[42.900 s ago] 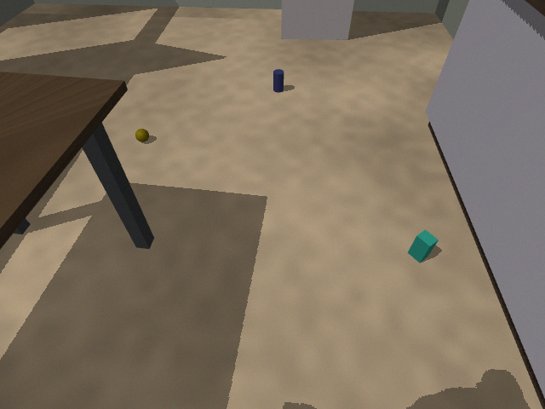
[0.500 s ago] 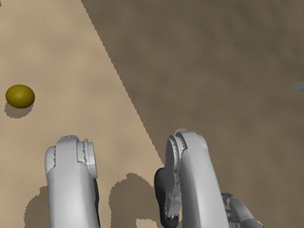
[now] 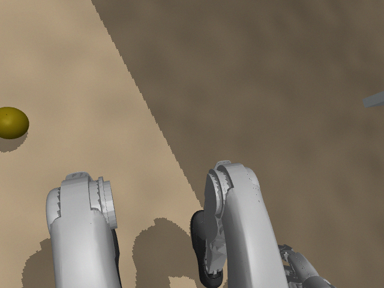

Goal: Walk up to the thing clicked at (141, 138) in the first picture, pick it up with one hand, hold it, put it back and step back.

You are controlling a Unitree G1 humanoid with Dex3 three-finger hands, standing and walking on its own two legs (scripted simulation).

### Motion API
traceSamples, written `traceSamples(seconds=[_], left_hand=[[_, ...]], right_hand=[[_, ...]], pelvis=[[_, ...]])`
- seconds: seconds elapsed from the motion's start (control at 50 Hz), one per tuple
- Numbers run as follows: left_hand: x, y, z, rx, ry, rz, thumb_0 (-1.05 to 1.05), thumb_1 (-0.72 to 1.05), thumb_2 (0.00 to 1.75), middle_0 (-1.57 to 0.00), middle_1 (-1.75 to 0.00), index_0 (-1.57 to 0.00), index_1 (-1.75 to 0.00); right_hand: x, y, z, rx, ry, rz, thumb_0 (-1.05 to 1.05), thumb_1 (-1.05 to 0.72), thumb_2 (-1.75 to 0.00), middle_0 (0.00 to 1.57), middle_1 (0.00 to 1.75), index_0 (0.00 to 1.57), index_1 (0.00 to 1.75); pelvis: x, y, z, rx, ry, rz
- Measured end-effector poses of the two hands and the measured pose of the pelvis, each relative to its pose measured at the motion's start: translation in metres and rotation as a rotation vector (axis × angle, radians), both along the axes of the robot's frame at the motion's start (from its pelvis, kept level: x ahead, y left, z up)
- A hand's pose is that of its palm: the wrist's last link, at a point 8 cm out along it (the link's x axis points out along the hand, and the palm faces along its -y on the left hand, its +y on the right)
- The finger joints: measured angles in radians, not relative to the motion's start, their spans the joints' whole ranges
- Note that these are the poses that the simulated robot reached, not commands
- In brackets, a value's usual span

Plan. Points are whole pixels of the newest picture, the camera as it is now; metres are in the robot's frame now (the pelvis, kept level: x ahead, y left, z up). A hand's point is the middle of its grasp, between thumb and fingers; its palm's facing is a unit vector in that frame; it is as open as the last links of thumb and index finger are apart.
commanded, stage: approach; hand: left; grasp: from above
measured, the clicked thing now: (9, 123) +0.44 +0.38 -0.27
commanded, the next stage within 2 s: rest palm in 0.96 s
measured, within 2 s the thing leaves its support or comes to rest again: neither
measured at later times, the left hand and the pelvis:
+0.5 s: hand out of the picture +0.46 +0.35 -0.13, palm faces -0.41 -0.07 -0.91, open 14.1 cm; pelvis +0.00 +0.00 +0.01, yaw +0 degrees
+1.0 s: hand out of the picture +0.43 +0.40 -0.15, palm faces -0.32 -0.08 -0.94, open 14.0 cm; pelvis +0.00 +0.01 +0.00, yaw +0 degrees
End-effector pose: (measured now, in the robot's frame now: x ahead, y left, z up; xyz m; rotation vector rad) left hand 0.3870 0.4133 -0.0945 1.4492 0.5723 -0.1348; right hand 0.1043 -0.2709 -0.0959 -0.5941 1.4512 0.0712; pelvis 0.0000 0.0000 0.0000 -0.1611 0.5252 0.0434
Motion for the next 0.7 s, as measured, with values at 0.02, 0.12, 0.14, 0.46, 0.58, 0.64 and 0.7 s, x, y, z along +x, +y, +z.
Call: traceSamples(seconds=[0.02, 0.12, 0.14, 0.46, 0.58, 0.64, 0.7], left_hand=[[0.000, 0.000, -0.001, 0.002, 0.001, -0.003, 0.00, -0.54, 1.00, -0.08, -1.03, -0.08, -1.02], [0.007, -0.006, -0.006, 0.006, 0.004, -0.028, 0.00, -0.52, 0.98, -0.08, -1.04, -0.09, -1.03], [0.010, -0.009, -0.007, 0.007, 0.002, -0.037, 0.00, -0.52, 0.97, -0.08, -1.05, -0.09, -1.03], [0.080, -0.065, 0.017, 0.067, -0.055, -0.035, 0.00, -0.52, 0.96, -0.08, -1.07, -0.10, -1.05], [0.067, -0.056, 0.016, 0.046, 0.058, 0.008, 0.00, -0.52, 0.95, -0.08, -1.07, -0.10, -1.05], [0.050, -0.045, 0.007, 0.014, 0.099, 0.013, 0.00, -0.51, 0.95, -0.08, -1.07, -0.10, -1.04], [0.031, -0.032, -0.004, -0.021, 0.111, 0.007, 0.00, -0.52, 0.95, -0.08, -1.06, -0.10, -1.04]], right_hand=[[0.000, 0.000, 0.000, 0.000, 0.001, 0.002, 0.01, -0.91, -0.90, 0.20, 0.29, 0.20, 0.30], [-0.001, 0.001, 0.000, 0.000, -0.001, 0.010, 0.01, -0.91, -0.89, 0.20, 0.30, 0.20, 0.30], [-0.001, 0.001, 0.000, 0.000, -0.004, 0.011, 0.01, -0.91, -0.89, 0.20, 0.30, 0.20, 0.30], [-0.039, 0.003, 0.018, 0.021, -0.051, -0.124, 0.00, -0.91, -0.90, 0.20, 0.30, 0.20, 0.30], [-0.057, 0.005, 0.023, 0.044, -0.007, -0.153, 0.01, -0.91, -0.90, 0.20, 0.30, 0.20, 0.30], [-0.060, 0.005, 0.024, 0.042, 0.025, -0.131, 0.01, -0.91, -0.89, 0.20, 0.30, 0.20, 0.30], [-0.058, 0.004, 0.024, 0.026, 0.052, -0.088, 0.01, -0.91, -0.89, 0.20, 0.30, 0.20, 0.30]], pelvis=[[0.000, 0.000, 0.000, 0.000, -0.001, 0.000], [0.000, 0.000, -0.002, 0.002, -0.004, 0.000], [-0.001, 0.000, -0.003, 0.002, -0.005, 0.000], [-0.001, 0.000, 0.010, -0.001, 0.034, -0.007], [-0.003, 0.000, 0.018, 0.001, 0.030, -0.007], [-0.004, 0.000, 0.018, -0.001, 0.018, -0.007], [-0.006, 0.001, 0.016, -0.006, 0.003, -0.006]])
